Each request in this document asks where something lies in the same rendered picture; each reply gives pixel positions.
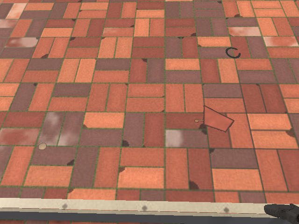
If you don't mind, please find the robot right hand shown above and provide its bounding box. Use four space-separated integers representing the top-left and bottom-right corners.
263 203 299 224

